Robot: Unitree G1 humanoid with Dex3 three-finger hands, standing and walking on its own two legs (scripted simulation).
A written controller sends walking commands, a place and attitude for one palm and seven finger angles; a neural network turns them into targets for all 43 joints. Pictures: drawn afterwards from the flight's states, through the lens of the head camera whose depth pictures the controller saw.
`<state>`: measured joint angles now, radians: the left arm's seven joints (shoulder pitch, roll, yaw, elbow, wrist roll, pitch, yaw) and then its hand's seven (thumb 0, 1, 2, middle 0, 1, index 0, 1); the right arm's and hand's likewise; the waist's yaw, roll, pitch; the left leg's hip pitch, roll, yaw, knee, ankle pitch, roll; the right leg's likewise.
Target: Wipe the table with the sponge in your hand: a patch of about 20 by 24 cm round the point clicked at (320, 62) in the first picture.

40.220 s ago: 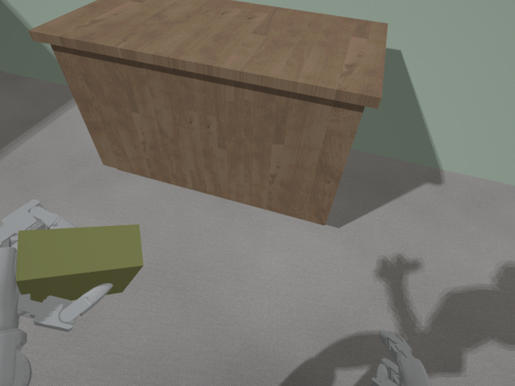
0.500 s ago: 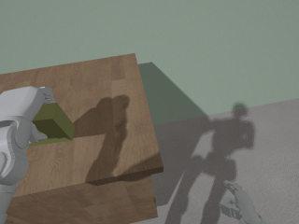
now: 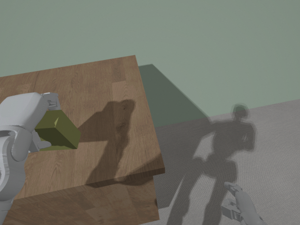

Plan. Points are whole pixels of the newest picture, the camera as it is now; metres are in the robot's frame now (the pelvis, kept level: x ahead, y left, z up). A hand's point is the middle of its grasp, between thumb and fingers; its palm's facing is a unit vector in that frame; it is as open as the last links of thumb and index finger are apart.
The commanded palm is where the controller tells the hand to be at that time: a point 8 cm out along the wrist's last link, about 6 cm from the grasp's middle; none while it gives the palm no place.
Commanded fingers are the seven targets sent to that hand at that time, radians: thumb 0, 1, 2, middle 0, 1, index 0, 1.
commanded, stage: bring the sponge back beside the body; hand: left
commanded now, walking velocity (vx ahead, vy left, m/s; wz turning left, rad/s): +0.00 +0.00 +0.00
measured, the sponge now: (47, 135) +0.26 +0.31 +0.13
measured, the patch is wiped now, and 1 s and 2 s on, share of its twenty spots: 0.95 0.95 0.95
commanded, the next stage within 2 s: step back with the hand held close in 1.36 s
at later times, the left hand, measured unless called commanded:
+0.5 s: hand (33, 139) +0.21 +0.29 +0.18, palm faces +0.13 -0.02 -0.99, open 9.1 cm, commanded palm +0.17 +0.30 +0.24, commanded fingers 0.00 0.10 1.30 -1.20 -1.60 -1.20 -1.60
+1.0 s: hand (31, 156) +0.18 +0.27 +0.18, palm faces +0.17 -0.05 -0.98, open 9.1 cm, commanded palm +0.14 +0.27 +0.23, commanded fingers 0.00 0.10 1.30 -1.20 -1.60 -1.20 -1.60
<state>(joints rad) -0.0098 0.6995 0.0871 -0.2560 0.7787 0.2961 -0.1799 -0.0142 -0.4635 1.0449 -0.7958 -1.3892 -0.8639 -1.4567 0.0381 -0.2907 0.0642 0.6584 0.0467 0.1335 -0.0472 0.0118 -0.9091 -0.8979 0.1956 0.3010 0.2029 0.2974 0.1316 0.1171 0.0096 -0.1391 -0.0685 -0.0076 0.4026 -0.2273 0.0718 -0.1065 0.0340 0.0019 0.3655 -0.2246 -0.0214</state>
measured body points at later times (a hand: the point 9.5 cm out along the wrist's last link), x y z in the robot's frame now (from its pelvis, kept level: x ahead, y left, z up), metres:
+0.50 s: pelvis -0.02 +0.00 +0.00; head -0.04 -0.04 +0.45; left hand +0.20 +0.29 +0.23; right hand +0.24 -0.18 -0.08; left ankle -0.01 +0.07 -0.74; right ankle -0.02 -0.11 -0.74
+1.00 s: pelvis -0.02 -0.01 +0.00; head -0.05 -0.06 +0.44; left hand +0.16 +0.27 +0.23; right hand +0.23 -0.20 -0.08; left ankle -0.01 +0.07 -0.74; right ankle -0.02 -0.11 -0.74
